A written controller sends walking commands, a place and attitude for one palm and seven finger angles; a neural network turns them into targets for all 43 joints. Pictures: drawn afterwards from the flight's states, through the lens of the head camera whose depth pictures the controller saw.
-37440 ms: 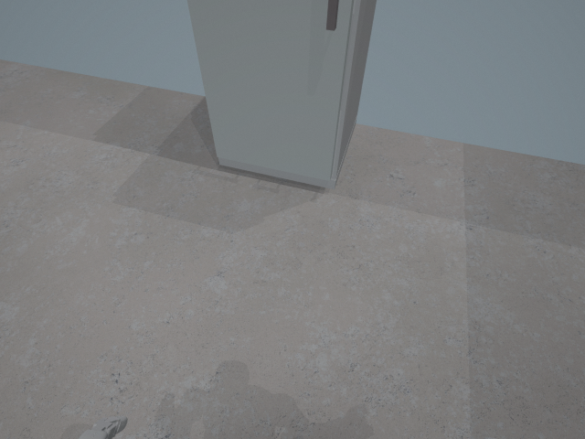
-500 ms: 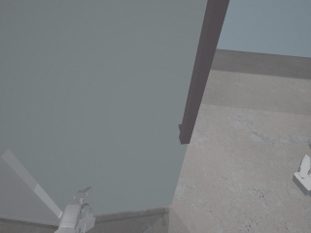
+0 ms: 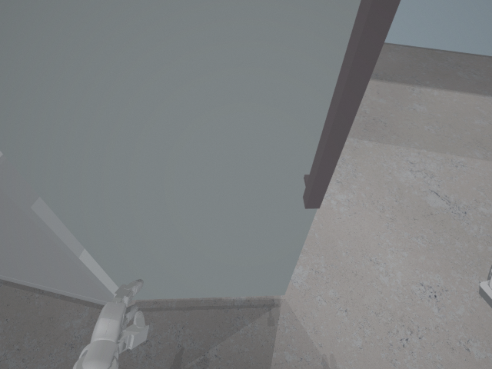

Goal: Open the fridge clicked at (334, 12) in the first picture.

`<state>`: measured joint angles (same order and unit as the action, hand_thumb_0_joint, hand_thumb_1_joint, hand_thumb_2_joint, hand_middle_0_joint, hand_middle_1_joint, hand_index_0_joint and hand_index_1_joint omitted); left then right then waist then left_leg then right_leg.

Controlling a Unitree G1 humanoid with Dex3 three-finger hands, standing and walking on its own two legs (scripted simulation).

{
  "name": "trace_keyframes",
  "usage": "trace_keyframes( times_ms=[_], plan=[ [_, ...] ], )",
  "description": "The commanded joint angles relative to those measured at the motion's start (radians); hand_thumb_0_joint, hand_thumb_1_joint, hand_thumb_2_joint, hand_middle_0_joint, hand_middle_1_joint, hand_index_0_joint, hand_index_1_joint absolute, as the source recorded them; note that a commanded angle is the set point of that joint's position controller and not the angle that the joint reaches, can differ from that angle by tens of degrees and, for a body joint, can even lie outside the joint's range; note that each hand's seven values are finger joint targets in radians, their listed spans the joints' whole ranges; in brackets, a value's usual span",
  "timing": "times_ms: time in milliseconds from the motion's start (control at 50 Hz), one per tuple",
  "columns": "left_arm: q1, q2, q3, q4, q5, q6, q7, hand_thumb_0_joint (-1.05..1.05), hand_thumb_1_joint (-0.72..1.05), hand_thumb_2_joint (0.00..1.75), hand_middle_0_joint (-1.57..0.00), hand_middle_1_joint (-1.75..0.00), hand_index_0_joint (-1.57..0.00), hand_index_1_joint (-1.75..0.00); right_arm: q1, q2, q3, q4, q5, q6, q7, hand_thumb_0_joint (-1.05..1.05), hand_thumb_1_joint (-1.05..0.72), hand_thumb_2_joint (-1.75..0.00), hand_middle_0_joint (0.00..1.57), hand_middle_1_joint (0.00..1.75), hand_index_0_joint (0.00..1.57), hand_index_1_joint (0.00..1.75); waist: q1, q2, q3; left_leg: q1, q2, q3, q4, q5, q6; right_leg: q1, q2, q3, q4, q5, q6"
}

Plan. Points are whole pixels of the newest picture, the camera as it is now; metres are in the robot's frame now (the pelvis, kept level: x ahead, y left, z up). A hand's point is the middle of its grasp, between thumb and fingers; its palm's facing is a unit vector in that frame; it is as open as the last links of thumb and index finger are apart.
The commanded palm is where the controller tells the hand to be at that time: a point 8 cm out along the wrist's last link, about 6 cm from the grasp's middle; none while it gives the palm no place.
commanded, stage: step back with the hand held close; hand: right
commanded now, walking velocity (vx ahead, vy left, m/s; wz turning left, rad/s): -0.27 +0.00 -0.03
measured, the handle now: (338, 100) +0.43 -0.10 +0.23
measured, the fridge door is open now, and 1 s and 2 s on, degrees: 75 75 75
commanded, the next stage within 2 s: stop stepping back and stand still in 0.90 s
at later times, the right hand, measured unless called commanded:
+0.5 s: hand out of the picture +0.13 -0.28 +0.15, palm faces +0.47 +0.79 -0.39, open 7.4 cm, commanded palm +0.06 -0.32 +0.17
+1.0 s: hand out of the picture +0.02 -0.28 +0.17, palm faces +0.38 +0.79 -0.47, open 7.4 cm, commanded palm -0.03 -0.32 +0.17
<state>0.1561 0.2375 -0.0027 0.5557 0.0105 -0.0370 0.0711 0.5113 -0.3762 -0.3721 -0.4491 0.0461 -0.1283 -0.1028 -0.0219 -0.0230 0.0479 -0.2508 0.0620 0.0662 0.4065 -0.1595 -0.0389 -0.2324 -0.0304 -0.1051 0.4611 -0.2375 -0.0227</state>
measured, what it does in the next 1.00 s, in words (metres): walks backwards: left foot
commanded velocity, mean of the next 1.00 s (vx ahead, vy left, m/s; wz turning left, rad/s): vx -0.32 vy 0.00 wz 0.00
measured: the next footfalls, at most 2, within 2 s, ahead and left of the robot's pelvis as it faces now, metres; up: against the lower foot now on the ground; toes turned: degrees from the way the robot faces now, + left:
left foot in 0.66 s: -0.12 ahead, +0.11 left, +0.00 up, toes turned -3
right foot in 1.12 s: -0.13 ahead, -0.14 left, +0.00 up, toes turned +0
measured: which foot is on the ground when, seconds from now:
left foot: down 0.00-0.50, up 0.52-0.64, down 0.66-1.00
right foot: down 0.00-0.96, up 0.98-1.00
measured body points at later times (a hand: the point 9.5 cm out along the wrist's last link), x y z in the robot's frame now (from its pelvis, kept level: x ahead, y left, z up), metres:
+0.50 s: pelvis -0.08 -0.02 -0.02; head -0.06 -0.05 +0.43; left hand +0.10 +0.22 -0.09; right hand +0.10 -0.32 +0.17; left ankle +0.03 +0.14 -0.74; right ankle +0.00 -0.10 -0.74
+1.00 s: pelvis -0.17 -0.02 -0.01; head -0.16 -0.05 +0.44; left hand +0.03 +0.21 -0.06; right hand +0.00 -0.32 +0.19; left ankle -0.16 +0.11 -0.74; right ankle -0.04 -0.10 -0.72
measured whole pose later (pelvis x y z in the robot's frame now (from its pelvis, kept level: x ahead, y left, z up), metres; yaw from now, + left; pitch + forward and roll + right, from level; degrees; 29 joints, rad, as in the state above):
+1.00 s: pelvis -0.17 -0.02 -0.01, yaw -1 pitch +1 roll +3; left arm 0.16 0.19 0.02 0.58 0.02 -0.10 0.06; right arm 0.57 -0.48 -0.44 -0.57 0.05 -0.25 -0.11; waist -0.01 0.02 -0.01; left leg -0.27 -0.05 -0.02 0.52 -0.27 0.00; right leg -0.56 0.00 0.00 0.70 -0.27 0.01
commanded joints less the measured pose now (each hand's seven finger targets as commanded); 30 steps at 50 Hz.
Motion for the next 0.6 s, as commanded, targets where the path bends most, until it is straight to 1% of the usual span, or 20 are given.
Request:
trace_keyframes(
  times_ms=[0, 40, 60, 140, 220, 240, 300, 320, 340, 360, 380, 400, 440, 460, 480, 500, 520, 540, 560, 580],
  plan=[
    [-0.068, 0.102, 0.051, -0.183, -0.006, -0.034, 0.017, 0.00, 0.90, 0.90, -0.20, -0.30, -0.20, -0.30, 0.027, -0.227, -0.199, -0.277, 0.011, -0.081, -0.039, 0.00, -0.90, -0.90, 0.20, 0.30, 0.20, 0.30, -0.011, 0.012, -0.264, 0.150, 0.008, -0.050, 0.066, 0.345, 0.020, 0.007, -0.046, 0.091, -0.036, 0.326, -0.007],
    [-0.072, 0.108, 0.053, -0.186, -0.004, -0.038, 0.023, 0.00, 0.90, 0.90, -0.20, -0.30, -0.20, -0.30, 0.006, -0.246, -0.216, -0.308, 0.009, -0.090, -0.044, 0.00, -0.90, -0.90, 0.20, 0.30, 0.20, 0.30, -0.013, -0.030, -0.249, 0.161, 0.000, -0.049, 0.097, 0.329, 0.018, -0.041, -0.057, 0.108, -0.054, 0.294, -0.013],
    [-0.067, 0.106, 0.053, -0.188, -0.006, -0.042, 0.024, 0.00, 0.90, 0.90, -0.20, -0.30, -0.20, -0.30, 0.012, -0.229, -0.204, -0.302, 0.010, -0.093, -0.045, 0.00, -0.90, -0.90, 0.20, 0.30, 0.20, 0.30, -0.011, -0.048, -0.230, 0.157, -0.006, -0.051, 0.112, 0.314, 0.016, -0.067, -0.065, 0.113, -0.062, 0.270, -0.018],
    [-0.057, 0.120, 0.055, -0.182, -0.004, -0.061, 0.027, 0.00, 0.90, 0.90, -0.20, -0.30, -0.20, -0.30, -0.003, -0.200, -0.194, -0.266, -0.001, -0.102, -0.048, 0.00, -0.90, -0.90, 0.20, 0.30, 0.20, 0.30, -0.011, -0.099, -0.179, 0.210, -0.023, -0.060, 0.175, 0.225, 0.014, -0.236, -0.091, 0.142, -0.112, 0.053, -0.042],
    [-0.042, 0.129, 0.055, -0.177, -0.010, -0.081, 0.022, 0.00, 0.90, 0.90, -0.20, -0.30, -0.20, -0.30, -0.046, -0.165, -0.173, -0.227, -0.014, -0.111, -0.049, 0.00, -0.90, -0.90, 0.20, 0.30, 0.20, 0.30, -0.001, -0.082, -0.105, 0.219, -0.028, -0.081, 0.209, 0.070, 0.019, -0.414, -0.106, 0.162, -0.141, -0.276, -0.061],
    [-0.042, 0.130, 0.056, -0.174, -0.008, -0.087, 0.024, 0.00, 0.90, 0.90, -0.20, -0.30, -0.20, -0.30, -0.060, -0.177, -0.182, -0.229, -0.019, -0.117, -0.050, 0.00, -0.90, -0.90, 0.20, 0.30, 0.20, 0.30, -0.002, -0.073, -0.095, 0.216, -0.023, -0.088, 0.199, 0.034, 0.021, -0.438, -0.104, 0.171, -0.143, -0.333, -0.067],
    [-0.023, 0.121, 0.055, -0.166, -0.006, -0.100, 0.021, 0.00, 0.90, 0.90, -0.20, -0.30, -0.20, -0.30, -0.083, -0.173, -0.171, -0.228, -0.027, -0.130, -0.051, 0.00, -0.90, -0.90, 0.20, 0.30, 0.20, 0.30, 0.003, 0.034, -0.076, 0.100, 0.017, -0.153, 0.085, -0.131, 0.037, -0.406, -0.059, 0.144, -0.041, -0.386, -0.054],
    [-0.019, 0.118, 0.054, -0.162, -0.004, -0.103, 0.017, 0.00, 0.90, 0.90, -0.20, -0.30, -0.20, -0.30, -0.096, -0.175, -0.164, -0.245, -0.027, -0.134, -0.052, 0.00, -0.90, -0.90, 0.20, 0.30, 0.20, 0.30, 0.008, 0.061, -0.073, 0.029, 0.042, -0.185, 0.021, -0.210, 0.049, -0.357, -0.037, 0.128, 0.013, -0.376, -0.044],
    [-0.014, 0.117, 0.056, -0.154, 0.000, -0.105, 0.019, 0.00, 0.90, 0.90, -0.20, -0.30, -0.20, -0.30, -0.111, -0.207, -0.183, -0.265, -0.027, -0.138, -0.056, 0.00, -0.90, -0.90, 0.20, 0.30, 0.20, 0.30, 0.009, 0.092, -0.079, -0.035, 0.072, -0.213, -0.033, -0.266, 0.066, -0.294, -0.019, 0.116, 0.064, -0.340, -0.033],
    [-0.004, 0.102, 0.047, -0.144, 0.000, -0.108, 0.016, 0.00, 0.90, 0.90, -0.20, -0.30, -0.20, -0.30, -0.111, -0.194, -0.164, -0.275, -0.020, -0.141, -0.058, 0.00, -0.90, -0.90, 0.20, 0.30, 0.20, 0.30, 0.014, 0.118, -0.093, -0.110, 0.102, -0.219, -0.073, -0.315, 0.081, -0.214, -0.001, 0.104, 0.114, -0.290, -0.019],
    [-0.001, 0.100, 0.042, -0.136, 0.004, -0.110, 0.014, 0.00, 0.90, 0.90, -0.20, -0.30, -0.20, -0.30, -0.125, -0.196, -0.156, -0.292, -0.017, -0.145, -0.061, 0.00, -0.90, -0.90, 0.20, 0.30, 0.20, 0.30, 0.019, 0.107, -0.096, -0.173, 0.113, -0.205, -0.090, -0.339, 0.087, -0.150, 0.008, 0.102, 0.135, -0.248, -0.010],
    [0.001, 0.102, 0.040, -0.131, 0.005, -0.113, 0.015, 0.00, 0.90, 0.90, -0.20, -0.30, -0.20, -0.30, -0.131, -0.202, -0.159, -0.303, -0.018, -0.148, -0.066, 0.00, -0.90, -0.90, 0.20, 0.30, 0.20, 0.30, 0.023, 0.078, -0.103, -0.195, 0.100, -0.171, -0.076, -0.341, 0.081, -0.120, 0.005, 0.116, 0.111, -0.234, -0.009],
    [-0.020, 0.117, 0.042, -0.139, 0.007, -0.123, 0.024, 0.00, 0.90, 0.90, -0.20, -0.30, -0.20, -0.30, -0.134, -0.215, -0.176, -0.329, -0.021, -0.159, -0.071, 0.00, -0.90, -0.90, 0.20, 0.30, 0.20, 0.30, 0.020, -0.076, -0.112, -0.091, 0.014, -0.100, 0.047, -0.282, 0.043, -0.211, -0.051, 0.204, -0.066, -0.285, -0.033],
    [-0.024, 0.130, 0.044, -0.143, 0.005, -0.133, 0.028, 0.00, 0.90, 0.90, -0.20, -0.30, -0.20, -0.30, -0.121, -0.200, -0.186, -0.333, -0.028, -0.166, -0.072, 0.00, -0.90, -0.90, 0.20, 0.30, 0.20, 0.30, 0.013, -0.194, -0.128, 0.058, -0.047, -0.065, 0.207, -0.197, 0.023, -0.349, -0.121, 0.289, -0.188, -0.383, -0.065],
    [-0.024, 0.136, 0.049, -0.147, 0.003, -0.141, 0.029, 0.00, 0.90, 0.90, -0.20, -0.30, -0.20, -0.30, -0.111, -0.193, -0.203, -0.321, -0.038, -0.172, -0.072, 0.00, -0.90, -0.90, 0.20, 0.30, 0.20, 0.30, 0.003, -0.271, -0.146, 0.199, -0.101, -0.034, 0.395, -0.114, 0.010, -0.480, -0.198, 0.375, -0.289, -0.473, -0.100],
    [-0.028, 0.128, 0.056, -0.149, 0.005, -0.147, 0.027, 0.00, 0.90, 0.90, -0.20, -0.30, -0.20, -0.30, -0.105, -0.204, -0.221, -0.318, -0.045, -0.178, -0.068, 0.00, -0.90, -0.90, 0.20, 0.30, 0.20, 0.30, -0.005, -0.275, -0.155, 0.245, -0.116, -0.040, 0.476, -0.106, 0.007, -0.522, -0.242, 0.400, -0.309, -0.473, -0.120],
    [-0.021, 0.126, 0.065, -0.148, 0.004, -0.152, 0.021, 0.00, 0.90, 0.90, -0.20, -0.30, -0.20, -0.30, -0.081, -0.205, -0.228, -0.312, -0.044, -0.184, -0.064, 0.00, -0.90, -0.90, 0.20, 0.30, 0.20, 0.30, -0.005, -0.242, -0.166, 0.233, -0.121, -0.052, 0.485, -0.122, 0.013, -0.493, -0.247, 0.388, -0.287, -0.422, -0.126],
    [-0.022, 0.127, 0.070, -0.150, 0.004, -0.157, 0.016, 0.00, 0.90, 0.90, -0.20, -0.30, -0.20, -0.30, -0.048, -0.233, -0.258, -0.299, -0.041, -0.184, -0.062, 0.00, -0.90, -0.90, 0.20, 0.30, 0.20, 0.30, -0.007, -0.204, -0.166, 0.208, -0.123, -0.065, 0.442, -0.124, 0.016, -0.450, -0.240, 0.384, -0.243, -0.345, -0.131],
    [-0.023, 0.118, 0.066, -0.146, 0.004, -0.163, 0.010, 0.00, 0.90, 0.90, -0.20, -0.30, -0.20, -0.30, -0.016, -0.192, -0.226, -0.285, -0.039, -0.189, -0.055, 0.00, -0.90, -0.90, 0.20, 0.30, 0.20, 0.30, -0.004, -0.163, -0.143, 0.186, -0.123, -0.066, 0.381, -0.147, 0.020, -0.423, -0.222, 0.364, -0.206, -0.280, -0.124],
    [-0.022, 0.118, 0.067, -0.138, 0.004, -0.167, 0.006, 0.00, 0.90, 0.90, -0.20, -0.30, -0.20, -0.30, 0.021, -0.190, -0.227, -0.265, -0.034, -0.193, -0.050, 0.00, -0.90, -0.90, 0.20, 0.30, 0.20, 0.30, -0.002, -0.154, -0.128, 0.166, -0.122, -0.068, 0.304, -0.165, 0.024, -0.395, -0.210, 0.351, -0.180, -0.247, -0.116]
  ],
)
